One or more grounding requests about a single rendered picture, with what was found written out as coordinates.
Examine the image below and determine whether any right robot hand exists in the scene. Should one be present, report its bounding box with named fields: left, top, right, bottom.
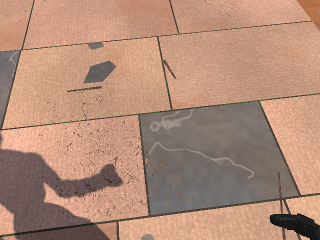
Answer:
left=269, top=213, right=320, bottom=240

